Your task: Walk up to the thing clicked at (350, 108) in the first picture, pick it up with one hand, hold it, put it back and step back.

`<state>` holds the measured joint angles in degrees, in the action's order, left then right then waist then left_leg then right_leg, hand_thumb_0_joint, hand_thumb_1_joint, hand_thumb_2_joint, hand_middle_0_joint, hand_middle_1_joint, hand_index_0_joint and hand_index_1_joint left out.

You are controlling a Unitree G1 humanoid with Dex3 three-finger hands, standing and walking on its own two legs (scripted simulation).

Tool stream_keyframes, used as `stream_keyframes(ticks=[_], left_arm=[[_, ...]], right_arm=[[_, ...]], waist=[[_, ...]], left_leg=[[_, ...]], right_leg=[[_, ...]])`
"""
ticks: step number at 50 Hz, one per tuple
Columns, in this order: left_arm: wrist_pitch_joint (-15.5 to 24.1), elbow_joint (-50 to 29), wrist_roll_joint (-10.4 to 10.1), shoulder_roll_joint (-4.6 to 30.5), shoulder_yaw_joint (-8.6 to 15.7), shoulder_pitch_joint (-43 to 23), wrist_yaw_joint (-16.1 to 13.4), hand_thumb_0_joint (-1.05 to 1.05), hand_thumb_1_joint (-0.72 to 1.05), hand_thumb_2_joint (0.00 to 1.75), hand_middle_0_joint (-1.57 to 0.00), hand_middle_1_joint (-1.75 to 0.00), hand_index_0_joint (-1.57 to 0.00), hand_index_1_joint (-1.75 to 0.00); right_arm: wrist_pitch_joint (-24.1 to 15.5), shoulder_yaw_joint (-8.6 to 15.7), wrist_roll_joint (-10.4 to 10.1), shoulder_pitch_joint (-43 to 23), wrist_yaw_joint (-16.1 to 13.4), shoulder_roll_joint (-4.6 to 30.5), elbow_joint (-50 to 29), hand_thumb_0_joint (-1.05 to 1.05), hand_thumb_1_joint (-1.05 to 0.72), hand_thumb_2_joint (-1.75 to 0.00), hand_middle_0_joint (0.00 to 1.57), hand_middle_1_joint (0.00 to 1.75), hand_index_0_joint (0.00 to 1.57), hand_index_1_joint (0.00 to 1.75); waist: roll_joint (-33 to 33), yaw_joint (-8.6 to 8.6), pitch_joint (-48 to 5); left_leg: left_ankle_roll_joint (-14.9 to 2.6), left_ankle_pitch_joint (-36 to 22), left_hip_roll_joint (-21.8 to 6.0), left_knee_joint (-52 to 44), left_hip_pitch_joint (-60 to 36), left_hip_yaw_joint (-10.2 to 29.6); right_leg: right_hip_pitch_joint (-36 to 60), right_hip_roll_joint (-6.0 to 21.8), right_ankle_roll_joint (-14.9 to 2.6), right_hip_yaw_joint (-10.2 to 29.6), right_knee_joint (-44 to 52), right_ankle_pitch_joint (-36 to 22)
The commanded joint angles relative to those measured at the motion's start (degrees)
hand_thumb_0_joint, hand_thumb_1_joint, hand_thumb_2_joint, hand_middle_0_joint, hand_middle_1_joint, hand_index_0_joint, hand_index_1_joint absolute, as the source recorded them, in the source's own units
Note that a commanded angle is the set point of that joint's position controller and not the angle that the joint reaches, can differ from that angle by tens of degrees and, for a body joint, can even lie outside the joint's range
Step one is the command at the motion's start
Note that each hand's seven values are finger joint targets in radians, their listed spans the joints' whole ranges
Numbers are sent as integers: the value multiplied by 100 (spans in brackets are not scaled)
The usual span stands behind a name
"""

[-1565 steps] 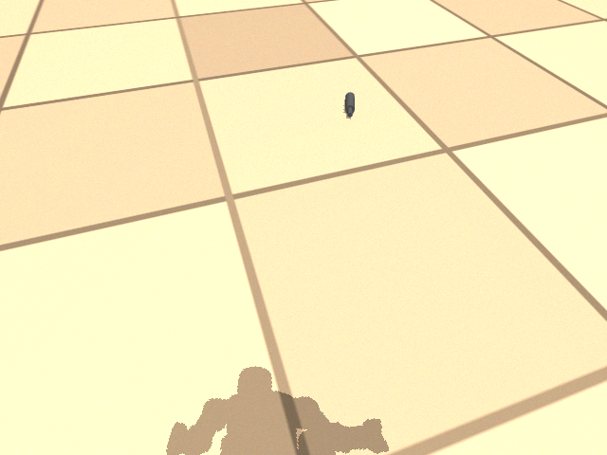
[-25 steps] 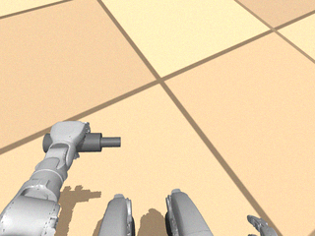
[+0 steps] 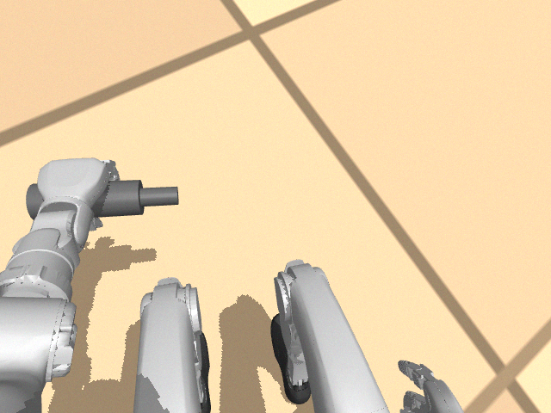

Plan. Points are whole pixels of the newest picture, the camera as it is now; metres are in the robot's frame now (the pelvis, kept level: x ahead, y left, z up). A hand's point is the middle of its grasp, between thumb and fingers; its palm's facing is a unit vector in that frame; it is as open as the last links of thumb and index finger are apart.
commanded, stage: crouch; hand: left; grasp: from above
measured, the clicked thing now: (109, 198) +0.46 +0.21 -0.17
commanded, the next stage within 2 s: lower in 0.90 s
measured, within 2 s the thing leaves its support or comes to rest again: neither
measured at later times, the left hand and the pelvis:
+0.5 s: hand (105, 206) +0.47 +0.24 -0.25, palm faces -0.46 -0.03 -0.89, open 8.7 cm; pelvis +0.00 +0.00 -0.08, yaw -3 degrees
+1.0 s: hand (111, 208) +0.48 +0.24 -0.29, palm faces -0.46 -0.03 -0.89, open 8.7 cm; pelvis -0.01 +0.00 -0.12, yaw -5 degrees
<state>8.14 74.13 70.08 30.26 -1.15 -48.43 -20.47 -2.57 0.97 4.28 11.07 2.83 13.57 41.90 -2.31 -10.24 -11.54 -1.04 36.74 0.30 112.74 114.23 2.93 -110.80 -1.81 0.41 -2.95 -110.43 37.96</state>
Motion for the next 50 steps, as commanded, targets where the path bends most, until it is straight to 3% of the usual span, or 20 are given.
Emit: stream_keyframes(ticks=[1, 6, 9, 12, 14, 17, 18, 19, 24, 26, 27, 28, 30, 31, 34, 37, 39, 41, 49, 50], left_arm=[[-51, -821, -27, 1361, 268, -2379, -436, 0, 67, 74, -100, -71, -103, -68], [-82, -661, -75, 1383, 253, -2449, -409, 0, 68, 75, -101, -71, -104, -68], [-62, -425, -60, 1530, 292, -2489, -392, 0, 66, 71, -99, -70, -102, -67], [-6, -469, -46, 1603, 323, -2601, -380, 0, 66, 71, -99, -68, -103, -65], [22, -413, -26, 1786, 387, -2562, -373, 0, 64, 72, -99, -67, -102, -65], [50, -240, -2, 1748, 393, -2490, -366, 0, 66, 70, -100, -67, -103, -64], [72, -291, 26, 1869, 408, -2663, -376, 0, 65, 71, -99, -68, -102, -65], [68, -102, 18, 1748, 359, -2614, -362, 0, 65, 73, -100, -68, -102, -66], [140, 42, 40, 1949, 400, -2662, -382, 0, 64, 69, -98, -67, -101, -64], [141, 109, 42, 1946, 390, -2680, -385, 0, 66, 69, -100, -67, -103, -64], [183, -254, 21, 2196, 479, -3010, -410, 0, 65, 68, -99, -66, -102, -63], [175, -42, 75, 2233, 511, -2865, -422, 0, 65, 68, -99, -66, -102, -63], [168, 100, 73, 2129, 432, -2809, -425, 0, 63, 66, -97, -66, -100, -63], [176, 174, 77, 2111, 400, -2895, -430, 0, 63, 69, -97, -67, -100, -64], [200, 132, 69, 2379, 505, -2943, -463, 0, 63, 66, -97, -65, -100, -62], [174, 258, 92, 2228, 430, -2867, -460, 0, 64, 68, -98, -66, -101, -63], [182, 118, 76, 2478, 518, -3073, -468, 0, 64, 67, -98, -65, -101, -63], [164, 324, 85, 2357, 451, -2910, -456, 0, 63, 67, -97, -66, -100, -63], [176, 396, 73, 2419, 365, -2933, -398, 0, 65, 69, -99, -68, -102, -65], [205, 175, 58, 2576, 449, -3104, -421, 0, 67, 68, -101, -66, -103, -64]], right_arm=[[-128, 413, 95, 1074, 17, 1199, -120, 0, -90, -90, 20, 30, 20, 30], [-119, 378, 142, 1052, 109, 1179, -92, 0, -91, -90, 20, 30, 20, 30], [-113, 353, 158, 1033, 135, 1201, -72, 0, -91, -90, 20, 30, 20, 30], [-98, 324, 190, 1041, 168, 1235, -49, 0, -90, -90, 20, 30, 20, 30], [-76, 308, 173, 1036, 187, 1231, -72, 0, -91, -90, 20, 30, 20, 30], [-54, 274, 198, 1049, 219, 1251, -47, 0, -91, -90, 20, 30, 20, 30], [-46, 267, 195, 1038, 230, 1262, -53, 0, -91, -90, 20, 30, 20, 30], [-51, 265, 207, 1083, 242, 1276, -49, 0, -91, -90, 20, 30, 20, 30], [-35, 177, 232, 1046, 266, 1338, -67, 0, -91, -90, 20, 30, 20, 30], [-43, 102, 266, 1117, 286, 1378, -69, 0, -91, -90, 20, 30, 20, 30], [-42, 101, 249, 1057, 267, 1412, -44, 0, -91, -90, 20, 30, 20, 30], [-39, 100, 255, 1063, 265, 1417, -61, 0, -91, -90, 20, 30, 20, 30], [-34, 60, 269, 1029, 274, 1397, -62, 0, -91, -90, 20, 30, 20, 30], [-35, 36, 278, 1068, 271, 1437, -43, 0, -91, -90, 20, 30, 20, 30], [-45, -24, 295, 1042, 254, 1454, -27, 0, -90, -90, 20, 30, 20, 30], [-46, -92, 305, 1083, 278, 1482, -19, 0, -91, -90, 20, 30, 20, 30], [-41, -81, 292, 1034, 264, 1538, -29, 0, -91, -90, 20, 30, 20, 30], [-54, -118, 309, 1056, 283, 1541, -35, 0, -91, -90, 20, 30, 20, 30], [-25, -224, 321, 1015, 296, 1549, -59, 0, -91, -90, 20, 30, 20, 30], [-22, -229, 316, 1004, 288, 1586, -61, 0, -91, -90, 20, 30, 20, 30]], waist=[[-1179, -99, -3821], [-1208, -146, -3951], [-1204, -216, -3645], [-1138, -239, -3734], [-1143, -166, -3816], [-1223, -164, -3672], [-1333, -197, -3707], [-1189, -291, -3577], [-1240, -257, -3419], [-1149, -370, -3360], [-1371, -257, -3592], [-1487, -286, -3543], [-1392, -320, -3415], [-1225, -433, -3280], [-1323, -355, -3320], [-1295, -424, -3219], [-1523, -394, -3423], [-1421, -445, -3134], [-1360, -504, -3073], [-1425, -469, -3166]], left_leg=[[0, -1013, 20, -1028, -3114, 36], [-43, -1374, 5, -573, -2954, -24], [-56, -1199, -6, -383, -2603, -49], [-81, -1203, -9, -153, -2335, -78], [-77, -1276, -17, -91, -2336, -67], [-54, -1295, -25, 18, -2216, -37], [-51, -1281, -37, 71, -2211, -35], [-75, -1251, -45, 152, -2147, -17], [-59, -877, -33, 255, -1773, -22], [-81, -904, -40, 383, -1662, -29], [-61, -900, -42, 374, -1745, -21], [-44, -891, -37, 403, -1743, -25], [-42, -796, -43, 457, -1648, 2], [-76, -738, -64, 562, -1509, 7], [-89, -710, -48, 677, -1301, -58], [-84, -845, -67, 754, -1326, -20], [-58, -876, -69, 782, -1423, 18], [-54, -749, -80, 788, -1272, 49], [-85, -726, -80, 1009, -1016, 18], [-79, -721, -86, 1007, -1017, 42]], right_leg=[[1308, -69, -330, -193, 1052, -1125], [1257, -131, -318, -227, 721, -1444], [1117, -153, -304, -231, 591, -1371], [1137, -171, -280, -239, 431, -1453], [1130, -206, -297, -258, 319, -1488], [929, -212, -306, -303, 127, -1462], [876, -220, -318, -310, 57, -1461], [806, -220, -296, -328, 58, -1460], [683, -240, -306, -398, -134, -1177], [741, -253, -274, -426, -172, -1244], [649, -249, -301, -432, -271, -1217], [612, -251, -306, -444, -315, -1187], [540, -272, -313, -476, -362, -1110], [477, -271, -282, -495, -342, -1102], [552, -286, -273, -466, -409, -1077], [506, -283, -265, -527, -507, -1236], [399, -295, -288, -560, -625, -1231], [331, -286, -287, -602, -648, -1134], [413, -338, -256, -612, -707, -1169], [357, -328, -261, -635, -750, -1143]])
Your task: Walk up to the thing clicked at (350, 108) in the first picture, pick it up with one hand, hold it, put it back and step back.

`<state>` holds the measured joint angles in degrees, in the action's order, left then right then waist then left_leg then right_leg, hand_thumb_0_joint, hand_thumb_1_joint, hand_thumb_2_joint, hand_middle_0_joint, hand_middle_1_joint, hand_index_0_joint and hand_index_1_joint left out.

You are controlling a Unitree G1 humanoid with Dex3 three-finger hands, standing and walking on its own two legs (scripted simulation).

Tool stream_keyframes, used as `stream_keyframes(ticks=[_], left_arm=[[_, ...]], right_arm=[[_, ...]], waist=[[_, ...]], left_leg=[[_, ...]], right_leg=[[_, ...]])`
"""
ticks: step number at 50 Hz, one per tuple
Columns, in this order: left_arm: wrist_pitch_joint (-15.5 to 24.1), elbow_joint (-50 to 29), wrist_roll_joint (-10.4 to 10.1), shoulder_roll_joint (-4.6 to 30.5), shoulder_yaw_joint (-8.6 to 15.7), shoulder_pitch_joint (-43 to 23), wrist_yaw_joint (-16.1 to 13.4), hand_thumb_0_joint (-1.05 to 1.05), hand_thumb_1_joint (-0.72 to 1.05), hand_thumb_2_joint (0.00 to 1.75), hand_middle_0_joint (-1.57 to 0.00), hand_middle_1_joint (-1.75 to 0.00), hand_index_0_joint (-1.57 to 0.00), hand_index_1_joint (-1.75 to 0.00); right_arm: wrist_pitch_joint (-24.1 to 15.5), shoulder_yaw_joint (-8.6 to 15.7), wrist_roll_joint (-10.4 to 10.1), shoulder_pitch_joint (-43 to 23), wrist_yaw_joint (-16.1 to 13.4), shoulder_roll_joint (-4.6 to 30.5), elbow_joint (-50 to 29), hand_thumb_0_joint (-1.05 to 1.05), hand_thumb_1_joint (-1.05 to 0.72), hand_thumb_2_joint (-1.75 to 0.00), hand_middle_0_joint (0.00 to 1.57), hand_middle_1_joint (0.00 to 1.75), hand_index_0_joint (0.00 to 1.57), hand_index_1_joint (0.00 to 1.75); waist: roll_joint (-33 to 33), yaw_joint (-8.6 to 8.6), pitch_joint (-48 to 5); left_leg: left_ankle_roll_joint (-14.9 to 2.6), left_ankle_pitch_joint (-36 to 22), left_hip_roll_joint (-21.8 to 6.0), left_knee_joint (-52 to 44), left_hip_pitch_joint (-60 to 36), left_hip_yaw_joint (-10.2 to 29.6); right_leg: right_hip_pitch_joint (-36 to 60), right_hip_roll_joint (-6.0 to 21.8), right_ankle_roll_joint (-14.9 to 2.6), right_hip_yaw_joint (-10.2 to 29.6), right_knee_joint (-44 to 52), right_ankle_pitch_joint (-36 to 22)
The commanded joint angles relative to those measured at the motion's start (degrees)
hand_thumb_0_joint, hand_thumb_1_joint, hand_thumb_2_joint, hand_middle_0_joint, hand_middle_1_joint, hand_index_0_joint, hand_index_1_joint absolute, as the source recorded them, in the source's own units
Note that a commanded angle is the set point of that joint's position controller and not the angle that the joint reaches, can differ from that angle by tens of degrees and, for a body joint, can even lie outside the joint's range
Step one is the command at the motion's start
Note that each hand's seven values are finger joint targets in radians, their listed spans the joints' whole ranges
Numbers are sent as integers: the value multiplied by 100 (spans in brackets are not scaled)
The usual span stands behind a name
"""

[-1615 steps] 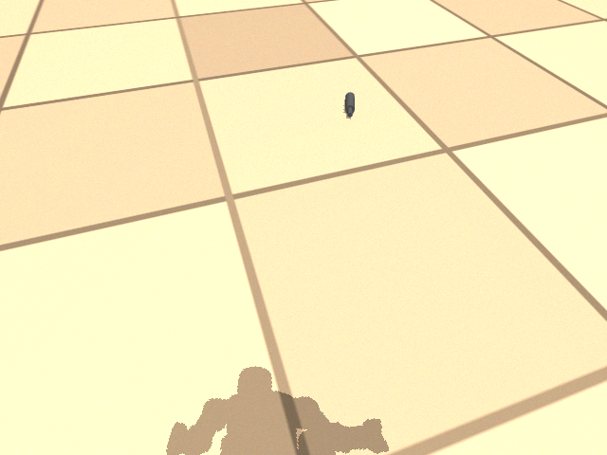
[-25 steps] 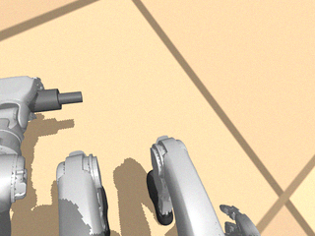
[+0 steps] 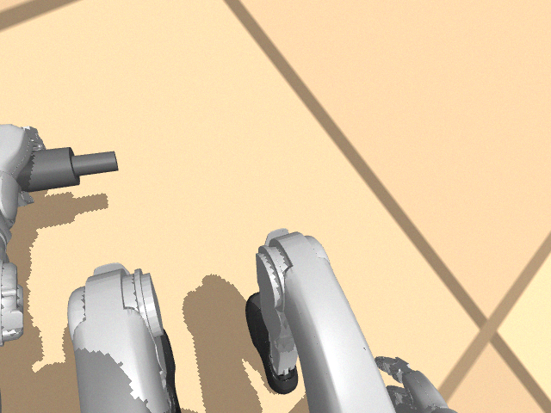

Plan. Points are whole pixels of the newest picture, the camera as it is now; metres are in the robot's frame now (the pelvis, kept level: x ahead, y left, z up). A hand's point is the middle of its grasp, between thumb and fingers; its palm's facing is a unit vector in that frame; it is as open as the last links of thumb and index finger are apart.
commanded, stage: lower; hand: left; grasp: from above
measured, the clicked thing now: (37, 170) +0.48 +0.26 -0.19
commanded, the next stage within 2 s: rest in 0.38 s
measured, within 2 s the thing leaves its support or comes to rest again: rests again in 1.58 s
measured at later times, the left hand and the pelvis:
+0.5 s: hand (29, 186) +0.47 +0.28 -0.23, palm faces -0.47 -0.07 -0.88, open 8.7 cm; pelvis +0.00 +0.00 -0.03, yaw -2 degrees
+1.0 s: hand (39, 190) +0.47 +0.28 -0.27, palm faces -0.47 -0.11 -0.88, open 8.7 cm; pelvis +0.00 +0.00 -0.03, yaw -5 degrees
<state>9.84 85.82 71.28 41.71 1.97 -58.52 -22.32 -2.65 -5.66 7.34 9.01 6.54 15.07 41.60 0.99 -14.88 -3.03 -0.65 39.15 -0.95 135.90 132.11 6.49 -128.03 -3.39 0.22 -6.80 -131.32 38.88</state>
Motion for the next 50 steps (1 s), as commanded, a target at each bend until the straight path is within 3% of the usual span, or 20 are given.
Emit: stream_keyframes(ticks=[1, 6, 11, 13, 16, 18, 21, 25, 28, 33, 35, 38, 39, 40, 41, 43, 44, 45, 48, 50], left_arm=[[23, -870, -62, 1391, 124, -1974, -241, 0, 64, 69, -101, -64, -102, -62], [60, -495, -59, 1281, -13, -1976, -254, 0, 61, 67, -99, -61, -101, -60], [154, -652, 52, 1581, 131, -2032, -345, 0, 65, 65, -100, -64, -103, -61], [167, -523, 69, 1455, 104, -1975, -404, 0, 65, 67, -100, -67, -102, -64], [191, -436, 101, 1700, 219, -1992, -512, 0, 67, 69, -100, -69, -103, -66], [190, -559, 125, 1872, 369, -1911, -603, 0, 67, 70, -102, -68, -104, -65], [169, -458, 160, 1707, 267, -1943, -628, 0, 70, 72, -103, -71, -106, -68], [139, -415, 67, 1915, 398, -1812, -688, 0, 69, 73, -101, -69, -104, -66], [147, -234, 60, 1846, 316, -1803, -682, 0, 70, 72, -101, -70, -104, -67], [197, -170, 58, 1988, 340, -1717, -739, 0, 69, 71, -100, -70, -104, -67], [232, -307, 50, 2142, 435, -1764, -831, 0, 67, 69, -100, -67, -103, -64], [235, -74, 137, 2201, 517, -1701, -936, 0, 70, 69, -101, -67, -104, -64], [222, 89, 161, 1895, 289, -1704, -919, 0, 71, 70, -103, -66, -105, -63], [258, -115, 158, 2061, 414, -1921, -962, 0, 72, 68, -103, -66, -106, -63], [265, -85, 175, 2327, 596, -1798, -1021, 0, 74, 69, -104, -66, -107, -63], [237, 181, 247, 2095, 444, -1730, -1047, 0, 73, 69, -104, -66, -107, -63], [247, 311, 249, 2345, 664, -1683, -1089, 0, 75, 69, -105, -66, -108, -63], [257, 205, 249, 2432, 717, -1677, -1106, 0, 77, 68, -106, -66, -109, -63], [280, -55, 230, 2334, 540, -1791, -1131, 0, 78, 69, -108, -66, -111, -63], [268, -9, 138, 2026, 252, -1855, -1121, 0, 79, 68, -108, -66, -111, -62]], right_arm=[[-26, 426, 13, 1211, -83, 1430, -29, 0, -91, -90, 20, 30, 20, 30], [-43, 312, 48, 1175, -69, 1455, -24, 0, -91, -90, 20, 30, 20, 30], [-98, 239, 99, 1159, -49, 1536, -68, 0, -91, -90, 20, 30, 20, 30], [-123, 228, 129, 1162, -26, 1540, -95, 0, -91, -90, 20, 30, 20, 30], [-164, 170, 183, 1179, 1, 1569, -101, 0, -91, -90, 20, 30, 20, 30], [-181, 145, 194, 1171, 11, 1598, -107, 0, -91, -90, 20, 30, 20, 30], [-225, 139, 232, 1186, 59, 1630, -116, 0, -91, -90, 20, 30, 20, 30], [-275, 82, 265, 1221, 95, 1659, -93, 0, -90, -89, 20, 30, 20, 30], [-319, 28, 295, 1217, 133, 1665, -103, 0, -90, -89, 20, 30, 20, 30], [-403, -19, 326, 1156, 181, 1753, -130, 0, -90, -90, 20, 30, 20, 30], [-389, -68, 313, 1130, 188, 1737, -124, 0, -90, -90, 20, 30, 20, 30], [-433, -86, 357, 1119, 219, 1810, -155, 0, -90, -90, 20, 30, 20, 30], [-456, -117, 364, 1110, 234, 1769, -146, 0, -90, -90, 20, 30, 20, 30], [-485, -113, 381, 1076, 241, 1847, -188, 0, -90, -90, 20, 30, 20, 30], [-492, -95, 385, 1080, 240, 1911, -165, 0, -90, -90, 20, 30, 20, 30], [-542, -131, 432, 1041, 290, 1918, -213, 0, -90, -90, 20, 30, 20, 30], [-553, -143, 464, 1125, 308, 1930, -133, 0, -90, -90, 20, 30, 20, 30], [-561, -133, 457, 1147, 310, 1981, -173, 0, -90, -90, 20, 30, 20, 30], [-623, -174, 482, 1029, 362, 1889, -212, 0, -90, -90, 20, 30, 20, 30], [-675, -201, 442, 924, 399, 1861, -182, 0, -90, -90, 20, 30, 20, 30]], waist=[[-1833, 1, -3909], [-1640, -169, -3619], [-1998, -118, -3837], [-2124, -222, -3662], [-2024, -252, -3505], [-2152, -133, -3600], [-2233, -313, -3668], [-2041, -253, -3570], [-1920, -377, -3418], [-1919, -400, -3333], [-2107, -314, -3599], [-2129, -473, -3369], [-2101, -514, -3182], [-2213, -570, -3240], [-2382, -443, -3264], [-2321, -587, -2993], [-2087, -669, -2906], [-2129, -599, -2906], [-2433, -544, -3226], [-2503, -561, -3268]], left_leg=[[-98, -966, 48, -1338, -2840, -305], [-122, -934, 34, -1175, -2648, -229], [-72, -1172, 16, -1070, -2923, -185], [-43, -1110, 15, -1083, -2940, -152], [-89, -1032, 12, -940, -2643, -191], [-67, -1075, 19, -977, -2737, -187], [-45, -1176, -15, -893, -2883, -109], [-96, -1185, -19, -741, -2535, -171], [-122, -1116, -40, -654, -2388, -127], [-106, -1099, -60, -602, -2404, -73], [-78, -1205, -67, -643, -2514, -47], [-64, -1242, -79, -631, -2548, -2], [-63, -1200, -80, -588, -2555, -3], [-34, -1232, -74, -629, -2625, 36], [-3, -1249, -81, -692, -2751, 66], [-3, -1293, -92, -585, -2683, 62], [-48, -1192, -99, -518, -2482, 59], [-52, -1162, -82, -532, -2404, 40], [-35, -1218, -125, -539, -2679, 45], [-9, -1212, -134, -576, -2817, 99]], right_leg=[[2024, -160, -258, -262, 1294, -1235], [1890, -191, -241, -324, 1221, -1258], [1846, -179, -245, -390, 1008, -1440], [1715, -168, -261, -431, 952, -1387], [1776, -192, -231, -422, 962, -1369], [1799, -179, -245, -442, 905, -1382], [1702, -202, -246, -513, 805, -1473], [1964, -212, -190, -457, 875, -1546], [1979, -246, -175, -488, 890, -1533], [1998, -272, -192, -539, 836, -1509], [2158, -284, -202, -546, 794, -1589], [2015, -296, -203, -638, 747, -1630], [1870, -299, -204, -635, 734, -1618], [1819, -278, -224, -691, 701, -1606], [1771, -271, -244, -712, 665, -1577], [1692, -272, -244, -730, 641, -1619], [1798, -293, -209, -727, 698, -1603], [1828, -286, -218, -705, 736, -1554], [1995, -312, -207, -681, 727, -1637], [1840, -329, -220, -733, 667, -1618]])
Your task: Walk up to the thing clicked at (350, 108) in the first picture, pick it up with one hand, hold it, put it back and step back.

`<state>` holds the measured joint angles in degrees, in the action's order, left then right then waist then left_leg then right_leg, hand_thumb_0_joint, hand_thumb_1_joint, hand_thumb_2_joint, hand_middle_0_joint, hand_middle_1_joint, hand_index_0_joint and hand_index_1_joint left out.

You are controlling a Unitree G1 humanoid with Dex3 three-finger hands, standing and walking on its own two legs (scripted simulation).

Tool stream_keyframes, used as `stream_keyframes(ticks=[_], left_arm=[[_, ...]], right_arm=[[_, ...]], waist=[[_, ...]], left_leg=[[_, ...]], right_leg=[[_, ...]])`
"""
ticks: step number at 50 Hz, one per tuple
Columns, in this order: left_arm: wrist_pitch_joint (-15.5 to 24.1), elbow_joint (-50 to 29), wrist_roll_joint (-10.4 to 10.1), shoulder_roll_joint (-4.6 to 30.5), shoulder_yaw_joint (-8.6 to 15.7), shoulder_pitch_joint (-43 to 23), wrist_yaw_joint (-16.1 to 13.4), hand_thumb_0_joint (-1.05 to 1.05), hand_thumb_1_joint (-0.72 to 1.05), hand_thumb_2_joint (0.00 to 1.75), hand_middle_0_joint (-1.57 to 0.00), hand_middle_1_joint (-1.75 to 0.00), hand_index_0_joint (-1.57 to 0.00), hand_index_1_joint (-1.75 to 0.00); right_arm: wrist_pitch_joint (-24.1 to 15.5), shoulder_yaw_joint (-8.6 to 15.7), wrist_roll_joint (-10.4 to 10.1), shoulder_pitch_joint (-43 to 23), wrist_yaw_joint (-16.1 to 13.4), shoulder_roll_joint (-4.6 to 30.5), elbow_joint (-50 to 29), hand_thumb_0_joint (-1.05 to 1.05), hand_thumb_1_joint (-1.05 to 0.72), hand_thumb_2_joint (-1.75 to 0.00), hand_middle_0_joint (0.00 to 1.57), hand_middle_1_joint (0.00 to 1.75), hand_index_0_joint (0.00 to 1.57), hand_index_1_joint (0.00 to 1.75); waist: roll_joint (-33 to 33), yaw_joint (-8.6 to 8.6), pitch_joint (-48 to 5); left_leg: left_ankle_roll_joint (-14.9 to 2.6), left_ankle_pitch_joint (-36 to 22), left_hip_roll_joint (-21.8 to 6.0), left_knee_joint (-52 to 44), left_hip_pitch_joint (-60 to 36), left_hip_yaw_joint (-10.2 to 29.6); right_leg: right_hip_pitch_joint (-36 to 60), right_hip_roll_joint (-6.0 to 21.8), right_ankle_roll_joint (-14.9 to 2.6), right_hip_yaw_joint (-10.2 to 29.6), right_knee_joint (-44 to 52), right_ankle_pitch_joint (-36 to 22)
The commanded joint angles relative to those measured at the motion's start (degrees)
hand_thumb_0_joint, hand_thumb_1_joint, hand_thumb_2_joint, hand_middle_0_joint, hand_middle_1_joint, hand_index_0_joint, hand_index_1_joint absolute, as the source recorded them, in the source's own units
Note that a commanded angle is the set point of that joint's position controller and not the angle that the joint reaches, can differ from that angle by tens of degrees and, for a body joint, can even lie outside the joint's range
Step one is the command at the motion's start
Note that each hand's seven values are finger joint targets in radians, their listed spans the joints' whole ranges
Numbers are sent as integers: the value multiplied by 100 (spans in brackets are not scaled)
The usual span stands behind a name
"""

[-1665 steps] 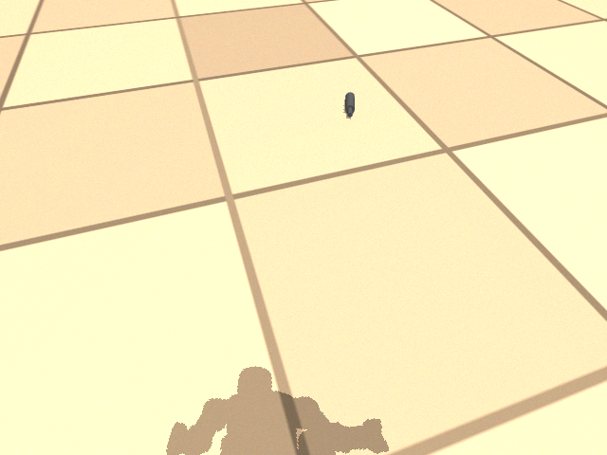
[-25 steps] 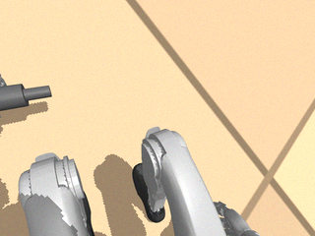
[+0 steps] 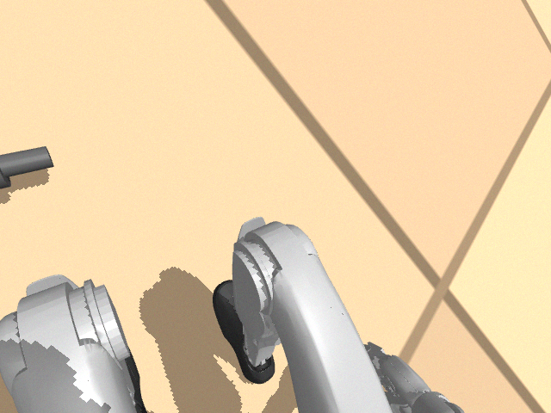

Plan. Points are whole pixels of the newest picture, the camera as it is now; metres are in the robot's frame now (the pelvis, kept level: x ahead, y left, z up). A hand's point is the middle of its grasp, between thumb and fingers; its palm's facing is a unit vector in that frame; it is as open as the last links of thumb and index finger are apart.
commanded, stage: rest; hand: left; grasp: from above
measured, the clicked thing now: out of the picture +0.46 +0.29 -0.25
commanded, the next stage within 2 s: open in 0.86 s
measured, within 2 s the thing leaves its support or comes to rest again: rests again in 0.58 s
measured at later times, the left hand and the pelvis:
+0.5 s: hand out of the picture +0.44 +0.31 -0.25, palm faces -0.46 -0.16 -0.87, open 8.7 cm; pelvis +0.00 +0.00 +0.00, yaw -1 degrees
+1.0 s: hand out of the picture +0.45 +0.31 -0.26, palm faces -0.45 -0.16 -0.88, open 8.6 cm; pelvis +0.00 +0.00 +0.00, yaw -2 degrees
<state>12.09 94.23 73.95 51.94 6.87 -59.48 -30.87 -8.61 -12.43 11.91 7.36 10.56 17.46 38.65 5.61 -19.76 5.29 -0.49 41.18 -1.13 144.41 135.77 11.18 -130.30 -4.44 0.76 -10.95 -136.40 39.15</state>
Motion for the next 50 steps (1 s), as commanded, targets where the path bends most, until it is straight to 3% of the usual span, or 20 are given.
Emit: stream_keyframes(ticks=[1, 5, 6, 7, 9, 10, 11, 18, 20, 22, 24, 26, 27, 32, 33, 34, 39, 45, 48, 50], left_arm=[[34, -690, -117, 1082, -221, -1755, -269, 0, 80, 67, -108, -68, -112, -64], [-29, -690, -123, 1414, 47, -1508, -381, 0, 81, 67, -111, -62, -113, -59], [-42, -490, -109, 1192, -115, -1578, -384, 0, 80, 65, -109, -64, -112, -60], [-52, -330, -102, 1276, 10, -1546, -393, 0, 79, 64, -109, -62, -112, -59], [-49, -369, -136, 1431, 96, -1623, -406, 0, 79, 63, -110, -59, -113, -57], [-30, -428, -104, 1281, -40, -1735, -376, 0, 81, 62, -111, -59, -113, -56], [-17, -522, -102, 1562, 153, -1605, -396, 0, 81, 61, -111, -58, -114, -55], [87, -308, -133, 1572, 58, -1630, -431, 0, 80, 61, -110, -58, -113, -55], [107, -309, -126, 1369, -177, -1698, -403, 0, 79, 57, -109, -56, -112, -53], [133, -314, -120, 1749, 65, -1630, -462, 0, 78, 56, -108, -55, -111, -52], [129, -116, -117, 1490, -106, -1509, -488, 0, 76, 55, -107, -54, -110, -51], [160, -300, -85, 1691, -7, -1652, -550, 0, 76, 54, -107, -53, -110, -50], [159, -293, -103, 1485, -182, -1674, -544, 0, 75, 51, -106, -52, -109, -49], [87, -39, -14, 1732, -3, -1579, -628, 0, 76, 53, -108, -51, -110, -48], [86, -157, -68, 1601, -122, -1646, -644, 0, 76, 52, -108, -51, -110, -48], [69, -205, -55, 1792, 17, -1599, -689, 0, 75, 53, -107, -51, -110, -48], [16, -253, -102, 1614, -197, -1771, -643, 0, 75, 52, -107, -51, -110, -48], [1, -19, -123, 1862, -6, -1669, -654, 0, 75, 52, -107, -49, -109, -47], [5, 150, -95, 1770, -135, -1543, -585, 0, 78, 49, -108, -50, -111, -47], [31, -73, -164, 1845, -91, -1665, -593, 0, 62, 46, -92, -48, -95, -46]], right_arm=[[-106, 469, 14, 1082, 27, 1663, 83, 0, -90, -90, 20, 30, 20, 30], [-114, 462, -1, 1145, 44, 1770, 129, 0, -90, -90, 20, 30, 20, 30], [-125, 413, 20, 1098, 72, 1738, 84, 0, -90, -90, 20, 30, 20, 30], [-126, 436, 48, 1186, 97, 1787, 158, 0, -90, -90, 20, 30, 20, 30], [-152, 398, 47, 1155, 111, 1810, 114, 0, -90, -90, 20, 30, 20, 30], [-187, 387, 57, 1112, 115, 1840, 32, 0, -90, -90, 20, 30, 20, 30], [-181, 399, 49, 1166, 111, 1849, 100, 0, -90, -90, 20, 30, 20, 30], [-179, 299, 74, 1063, 104, 1841, 38, 0, -90, -90, 20, 30, 20, 30], [-213, 245, 91, 1027, 124, 1822, -5, 0, -90, -90, 20, 30, 20, 30], [-217, 247, 79, 1114, 114, 1899, 53, 0, -90, -90, 20, 30, 20, 30], [-237, 206, 99, 986, 127, 1846, 4, 0, -90, -90, 20, 30, 20, 30], [-218, 194, 108, 1012, 117, 1875, 12, 0, -90, -90, 20, 30, 20, 30], [-237, 172, 95, 867, 130, 1835, -59, 0, -90, -90, 20, 30, 20, 30], [-294, 98, 143, 1000, 174, 1909, 24, 0, -90, -90, 20, 30, 20, 30], [-306, 121, 118, 889, 175, 1941, -53, 0, -90, -90, 20, 30, 20, 30], [-307, 122, 132, 946, 172, 1964, -7, 0, -90, -90, 20, 30, 20, 30], [-351, 85, 128, 850, 206, 1961, -76, 0, -90, -90, 20, 30, 20, 30], [-364, 13, 138, 878, 211, 2009, -44, 0, -90, -90, 20, 30, 20, 30], [-387, 0, 150, 834, 235, 2078, -123, 0, -90, -90, 20, 30, 20, 30], [-396, 16, 134, 850, 217, 2065, -118, 0, -89, -90, 20, 30, 20, 30]], waist=[[-2918, -203, -3950], [-2989, -20, -4076], [-2921, -148, -3843], [-2758, -266, -3679], [-2754, -220, -3658], [-2756, -297, -3609], [-2893, -202, -3728], [-2705, -300, -3617], [-2735, -368, -3531], [-2719, -297, -3654], [-2680, -310, -3514], [-2868, -302, -3626], [-2888, -271, -3617], [-2808, -426, -3390], [-2816, -350, -3411], [-2959, -313, -3515], [-3147, -386, -3523], [-2905, -445, -3208], [-2723, -518, -3009], [-2731, -466, -3279]], left_leg=[[-45, -1375, -123, -1355, -3061, -362], [15, -1774, -133, -1432, -3285, -307], [-2, -1661, -131, -1398, -3086, -316], [-17, -1599, -146, -1366, -3008, -290], [-42, -1528, -138, -1330, -2905, -319], [-37, -1466, -129, -1328, -2945, -310], [-24, -1518, -138, -1391, -3063, -304], [-78, -1280, -157, -1291, -2750, -293], [-82, -1251, -165, -1286, -2754, -296], [-72, -1313, -164, -1294, -2785, -265], [-50, -1276, -181, -1316, -2816, -230], [-24, -1269, -189, -1384, -2891, -200], [-17, -1222, -194, -1388, -2902, -175], [-19, -1457, -212, -1305, -2909, -173], [-21, -1378, -212, -1337, -2867, -162], [-9, -1474, -213, -1343, -2985, -184], [31, -1481, -228, -1400, -3136, -112], [11, -1292, -239, -1391, -2879, -60], [-35, -1134, -231, -1338, -2689, -91], [-44, -1225, -233, -1306, -2816, -117]], right_leg=[[2101, -225, -252, -320, 1171, -1661], [2178, -213, -256, -371, 1099, -1918], [2106, -224, -268, -370, 1112, -1852], [2109, -213, -244, -392, 1105, -1844], [2147, -224, -245, -368, 1150, -1787], [2053, -218, -251, -383, 1160, -1714], [2205, -213, -243, -377, 1165, -1752], [2281, -250, -220, -386, 1258, -1632], [2324, -277, -206, -356, 1271, -1633], [2407, -272, -208, -384, 1258, -1646], [2291, -289, -225, -420, 1203, -1615], [2350, -294, -242, -438, 1200, -1600], [2229, -295, -254, -445, 1174, -1559], [2312, -291, -200, -487, 1157, -1811], [2252, -317, -212, -464, 1176, -1748], [2351, -307, -215, -473, 1186, -1822], [2240, -295, -242, -506, 1103, -1778], [2185, -283, -220, -549, 1131, -1635], [2186, -303, -206, -517, 1170, -1544], [2346, -315, -201, -483, 1236, -1624]])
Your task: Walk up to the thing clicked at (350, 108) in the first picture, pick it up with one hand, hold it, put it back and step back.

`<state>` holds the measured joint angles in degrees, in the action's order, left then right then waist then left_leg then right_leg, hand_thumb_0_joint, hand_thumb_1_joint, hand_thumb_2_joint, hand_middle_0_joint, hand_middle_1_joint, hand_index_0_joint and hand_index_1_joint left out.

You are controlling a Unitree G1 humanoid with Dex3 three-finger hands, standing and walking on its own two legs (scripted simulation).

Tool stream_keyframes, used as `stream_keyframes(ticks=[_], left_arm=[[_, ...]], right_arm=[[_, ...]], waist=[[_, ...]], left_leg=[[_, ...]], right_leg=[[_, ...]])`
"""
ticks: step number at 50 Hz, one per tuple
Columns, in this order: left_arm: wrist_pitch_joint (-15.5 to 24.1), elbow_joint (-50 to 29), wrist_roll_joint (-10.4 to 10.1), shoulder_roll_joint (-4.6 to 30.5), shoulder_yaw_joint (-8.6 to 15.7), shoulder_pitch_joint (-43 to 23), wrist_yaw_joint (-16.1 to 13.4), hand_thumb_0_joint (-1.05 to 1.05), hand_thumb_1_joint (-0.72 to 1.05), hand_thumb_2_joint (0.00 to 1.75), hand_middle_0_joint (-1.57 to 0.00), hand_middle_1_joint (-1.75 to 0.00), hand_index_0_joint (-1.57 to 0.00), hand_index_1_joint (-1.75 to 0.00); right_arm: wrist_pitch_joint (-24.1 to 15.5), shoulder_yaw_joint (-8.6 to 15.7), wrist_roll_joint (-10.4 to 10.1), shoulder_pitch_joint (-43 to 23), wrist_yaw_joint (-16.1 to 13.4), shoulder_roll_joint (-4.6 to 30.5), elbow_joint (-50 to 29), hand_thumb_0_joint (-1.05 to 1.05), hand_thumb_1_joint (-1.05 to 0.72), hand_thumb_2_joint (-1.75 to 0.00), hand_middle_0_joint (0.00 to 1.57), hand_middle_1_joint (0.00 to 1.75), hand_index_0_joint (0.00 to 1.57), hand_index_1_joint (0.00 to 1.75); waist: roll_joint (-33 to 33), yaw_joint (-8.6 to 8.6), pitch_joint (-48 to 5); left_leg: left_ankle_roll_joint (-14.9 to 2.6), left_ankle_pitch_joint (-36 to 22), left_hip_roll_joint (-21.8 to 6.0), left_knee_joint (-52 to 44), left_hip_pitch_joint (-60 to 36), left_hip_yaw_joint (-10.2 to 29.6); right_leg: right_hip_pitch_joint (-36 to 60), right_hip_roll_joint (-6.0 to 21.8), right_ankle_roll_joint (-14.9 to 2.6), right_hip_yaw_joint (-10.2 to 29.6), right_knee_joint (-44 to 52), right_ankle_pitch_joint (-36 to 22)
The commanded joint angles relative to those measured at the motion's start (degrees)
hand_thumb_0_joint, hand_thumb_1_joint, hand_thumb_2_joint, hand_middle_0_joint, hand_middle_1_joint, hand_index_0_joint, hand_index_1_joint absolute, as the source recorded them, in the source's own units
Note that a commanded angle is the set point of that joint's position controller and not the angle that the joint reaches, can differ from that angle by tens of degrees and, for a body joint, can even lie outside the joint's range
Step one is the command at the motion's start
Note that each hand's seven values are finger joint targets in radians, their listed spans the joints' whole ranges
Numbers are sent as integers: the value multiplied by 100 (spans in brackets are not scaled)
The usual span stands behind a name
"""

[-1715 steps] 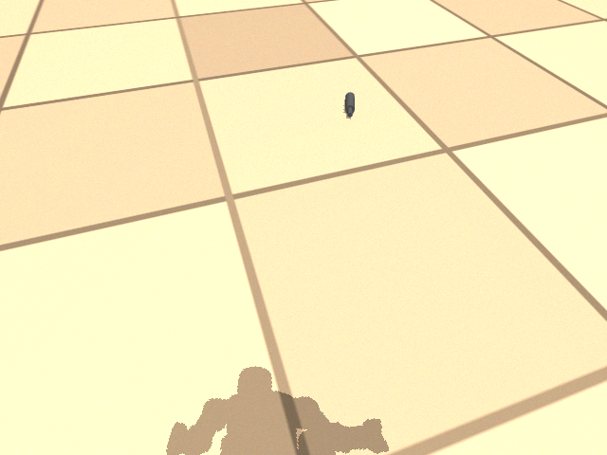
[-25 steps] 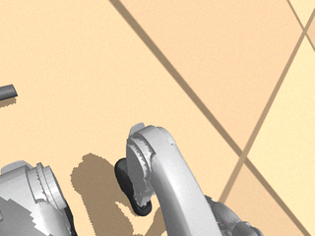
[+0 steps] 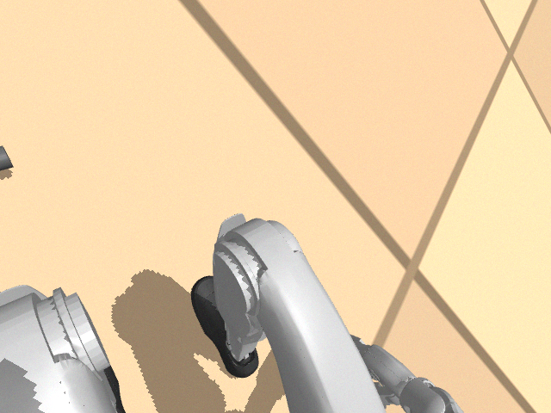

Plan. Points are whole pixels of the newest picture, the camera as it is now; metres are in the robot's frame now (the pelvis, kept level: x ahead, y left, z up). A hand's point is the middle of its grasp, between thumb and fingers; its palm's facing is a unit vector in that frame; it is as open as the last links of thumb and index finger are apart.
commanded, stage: open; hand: left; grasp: from above
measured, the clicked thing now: out of the picture +0.46 +0.30 -0.27
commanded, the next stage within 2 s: withdraw in 0.92 s
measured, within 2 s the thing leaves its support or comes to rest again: neither
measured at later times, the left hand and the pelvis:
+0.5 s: hand out of the picture +0.44 +0.33 -0.25, palm faces -0.45 -0.17 -0.88, open 12.0 cm; pelvis +0.00 +0.00 +0.00, yaw +0 degrees
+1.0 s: hand out of the picture +0.44 +0.33 -0.25, palm faces -0.45 -0.17 -0.88, open 13.8 cm; pelvis +0.00 +0.00 +0.00, yaw +0 degrees
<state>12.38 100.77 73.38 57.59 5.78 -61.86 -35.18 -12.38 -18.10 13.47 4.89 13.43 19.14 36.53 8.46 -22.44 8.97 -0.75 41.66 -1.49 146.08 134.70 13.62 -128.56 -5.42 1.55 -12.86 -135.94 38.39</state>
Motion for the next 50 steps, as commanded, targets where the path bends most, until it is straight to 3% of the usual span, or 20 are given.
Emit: stream_keyframes(ticks=[1, 5, 7, 11, 12, 13, 18, 19, 22, 30, 31, 32, 33, 37, 38, 41, 42, 48, 49, 50], left_arm=[[10, -790, -88, 1319, -12, -1433, -171, 0, 54, 45, -84, -50, -87, -47], [20, -665, -134, 1258, -27, -1356, -177, 0, 22, 43, -60, -53, -63, -50], [61, -837, -138, 1466, 116, -1425, -223, 0, 6, 50, -52, -59, -55, -56], [74, -706, -133, 987, -279, -1512, -139, 0, -7, 60, -44, -66, -46, -64], [67, -533, -186, 1269, -54, -1341, -180, 0, -9, 62, -42, -69, -44, -67], [85, -781, -125, 1376, -64, -1462, -165, 0, -11, 64, -42, -68, -43, -67], [43, -599, -123, 1128, -197, -1305, -138, 0, -21, 72, -32, -78, -33, -77], [62, -743, -138, 1294, -108, -1399, -148, 0, -23, 74, -30, -81, -31, -79], [42, -669, -101, 1208, -123, -1319, -118, 0, -28, 78, -27, -83, -28, -82], [59, -785, -142, 1321, -59, -1275, -139, 0, -37, 85, -17, -94, -19, -92], [45, -678, -138, 1206, -167, -1230, -133, 0, -39, 86, -16, -94, -17, -93], [70, -850, -168, 1343, -51, -1331, -150, 0, -39, 87, -14, -96, -16, -94], [43, -712, -172, 1188, -184, -1251, -129, 0, -41, 89, -13, -97, -14, -96], [34, -676, -221, 1290, -113, -1191, -131, 0, -44, 91, -11, -99, -12, -98], [59, -758, -200, 1171, -256, -1327, -108, 0, -44, 91, -10, -101, -11, -99], [53, -815, -228, 1285, -169, -1344, -126, 0, -47, 93, -7, -103, -9, -101], [66, -1026, -178, 1505, -4, -1463, -132, 0, -47, 93, -7, -104, -9, -101], [65, -676, -164, 1239, -127, -1350, -73, 0, -47, 95, -7, -104, -9, -102], [49, -708, -164, 1080, -282, -1268, -45, 0, -48, 96, -7, -104, -8, -103], [68, -808, -202, 1349, -83, -1338, -88, 0, -46, 95, -7, -105, -9, -103]], right_arm=[[-18, 571, -20, 1077, -78, 1910, 45, 0, -89, -90, 20, 30, 20, 30], [-7, 543, -21, 1181, -58, 1884, 78, 0, -89, -90, 20, 30, 20, 30], [12, 522, -24, 1154, -83, 1885, 96, 0, -89, -90, 20, 30, 20, 30], [-11, 497, -14, 1058, -71, 1864, -2, 0, -89, -90, 20, 30, 20, 30], [14, 483, 6, 1099, -101, 1873, 87, 0, -89, -90, 20, 30, 20, 30], [-5, 503, -32, 1106, -103, 1954, 49, 0, -89, -90, 20, 30, 20, 30], [2, 500, 5, 1108, -94, 1884, 50, 0, -89, -90, 20, 30, 20, 30], [-2, 476, -8, 1119, -89, 1907, 51, 0, -89, -90, 20, 30, 20, 30], [-29, 484, -9, 1101, -75, 1921, 19, 0, -89, -90, 20, 30, 20, 30], [-31, 483, -1, 1103, -53, 1926, 35, 0, -89, -90, 20, 30, 20, 30], [-26, 473, 9, 1084, -45, 1914, 30, 0, -89, -90, 20, 30, 20, 30], [-11, 449, 23, 1190, -44, 1894, 76, 0, -89, -90, 20, 30, 20, 30], [-9, 465, 24, 1133, -47, 1886, 18, 0, -89, -90, 20, 30, 20, 30], [-4, 465, 12, 1116, -59, 1904, 35, 0, -89, -90, 20, 30, 20, 30], [-16, 454, -5, 1066, -53, 1907, -16, 0, -89, -90, 20, 30, 20, 30], [1, 466, -28, 1062, -79, 1919, -21, 0, -89, -90, 20, 30, 20, 30], [-3, 494, -26, 1175, -73, 1974, 36, 0, -89, -90, 20, 30, 20, 30], [-22, 481, -17, 1102, -59, 1935, 25, 0, -89, -90, 20, 30, 20, 30], [-29, 498, -17, 1037, -72, 1950, -66, 0, -89, -90, 20, 30, 20, 30], [-17, 493, -19, 1104, -89, 1963, 13, 0, -89, -90, 20, 30, 20, 30]], waist=[[-3118, -138, -3803], [-2960, -234, -3666], [-3112, -136, -3876], [-3114, -305, -3464], [-2923, -258, -3499], [-3069, -204, -3562], [-3118, -239, -3540], [-3118, -206, -3621], [-3171, -232, -3395], [-3259, -135, -3746], [-3141, -181, -3639], [-3212, -185, -3764], [-3149, -193, -3726], [-3086, -150, -3731], [-3060, -214, -3582], [-3070, -148, -3615], [-3277, -147, -3778], [-3106, -262, -3367], [-3015, -243, -3413], [-3089, -198, -3577]], left_leg=[[-9, -1338, -195, -1473, -2770, -369], [-33, -1475, -203, -1410, -2676, -370], [4, -1556, -218, -1461, -2821, -332], [-4, -1261, -213, -1463, -2652, -331], [-19, -1180, -228, -1472, -2605, -314], [-1, -1200, -209, -1510, -2662, -303], [30, -1307, -225, -1517, -2778, -298], [29, -1351, -221, -1536, -2787, -267], [60, -1277, -223, -1599, -2828, -233], [60, -1588, -233, -1524, -2910, -274], [39, -1507, -230, -1488, -2794, -312], [34, -1578, -221, -1501, -2828, -317], [12, -1619, -230, -1443, -2801, -368], [8, -1559, -237, -1454, -2791, -339], [13, -1384, -235, -1500, -2698, -312], [23, -1272, -232, -1559, -2712, -294], [52, -1460, -230, -1582, -2952, -250], [40, -1228, -230, -1589, -2704, -250], [28, -1261, -228, -1585, -2764, -290], [26, -1294, -227, -1572, -2772, -303]], right_leg=[[2243, -228, -280, -291, 1192, -1596], [2335, -240, -252, -291, 1199, -1756], [2345, -238, -272, -337, 1163, -1782], [2079, -240, -279, -352, 1167, -1540], [2209, -252, -264, -348, 1253, -1506], [2124, -220, -280, -353, 1175, -1482], [2170, -249, -293, -354, 1126, -1582], [2149, -239, -282, -388, 1144, -1606], [1961, -203, -298, -409, 1084, -1514], [2276, -250, -282, -381, 1137, -1802], [2283, -263, -278, -350, 1171, -1768], [2389, -251, -273, -367, 1189, -1816], [2468, -284, -264, -296, 1231, -1913], [2430, -282, -268, -330, 1232, -1817], [2294, -275, -288, -340, 1210, -1651], [2278, -260, -301, -336, 1213, -1547], [2251, -234, -302, -385, 1148, -1648], [2066, -227, -291, -378, 1185, -1492], [2169, -256, -286, -344, 1246, -1540], [2249, -246, -270, -364, 1281, -1566]])
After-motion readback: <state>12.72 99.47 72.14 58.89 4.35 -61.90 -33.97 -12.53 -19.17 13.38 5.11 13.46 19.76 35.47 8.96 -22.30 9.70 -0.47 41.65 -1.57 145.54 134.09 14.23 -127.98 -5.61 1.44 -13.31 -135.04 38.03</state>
